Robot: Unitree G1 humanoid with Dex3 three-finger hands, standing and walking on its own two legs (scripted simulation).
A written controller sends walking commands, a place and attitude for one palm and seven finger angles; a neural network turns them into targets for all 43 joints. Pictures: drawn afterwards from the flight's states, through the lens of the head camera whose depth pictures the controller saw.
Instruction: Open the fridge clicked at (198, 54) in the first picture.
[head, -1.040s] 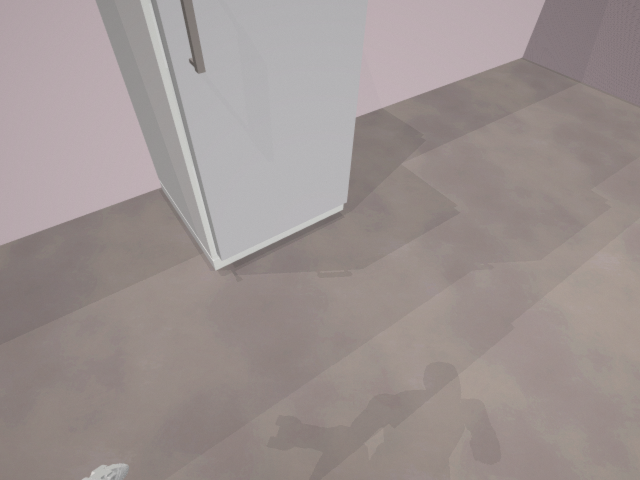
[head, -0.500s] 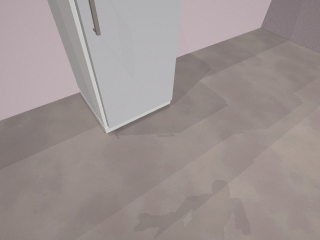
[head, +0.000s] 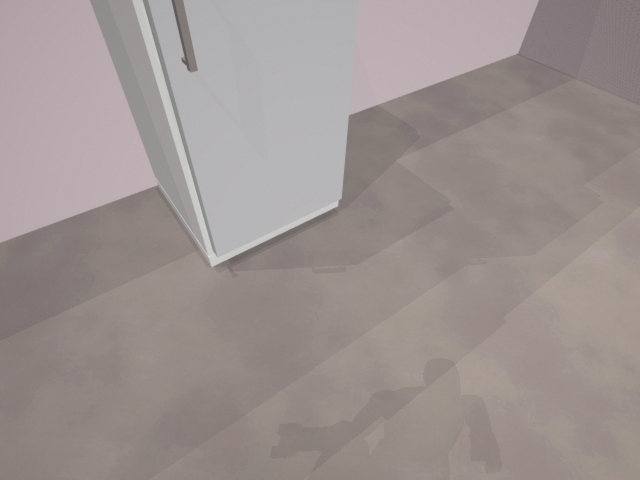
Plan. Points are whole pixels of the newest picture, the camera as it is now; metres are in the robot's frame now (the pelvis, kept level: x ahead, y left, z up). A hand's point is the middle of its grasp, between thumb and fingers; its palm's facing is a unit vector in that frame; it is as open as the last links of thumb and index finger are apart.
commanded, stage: look at it before walking up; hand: left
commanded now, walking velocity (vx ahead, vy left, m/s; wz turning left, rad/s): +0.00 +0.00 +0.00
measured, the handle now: out of the picture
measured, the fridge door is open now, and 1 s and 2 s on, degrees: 0 0 0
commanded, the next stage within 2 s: walk to a spot facing it in 0.40 s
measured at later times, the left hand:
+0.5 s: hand out of the picture +0.08 +0.25 -0.16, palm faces -0.01 -0.95 -0.33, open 7.4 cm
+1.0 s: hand out of the picture +0.14 +0.14 -0.18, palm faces -0.12 -0.97 -0.22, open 7.4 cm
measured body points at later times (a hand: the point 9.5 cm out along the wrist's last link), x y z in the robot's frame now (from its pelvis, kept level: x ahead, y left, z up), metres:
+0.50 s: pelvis +0.01 +0.00 +0.00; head +0.01 +0.00 +0.45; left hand +0.08 +0.30 -0.13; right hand +0.10 -0.30 -0.13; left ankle +0.00 +0.13 -0.74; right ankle +0.01 -0.12 -0.74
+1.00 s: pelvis +0.09 -0.05 -0.02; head +0.11 -0.06 +0.43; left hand +0.15 +0.19 -0.17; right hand +0.03 -0.30 -0.18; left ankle +0.04 +0.10 -0.67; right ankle +0.08 -0.13 -0.74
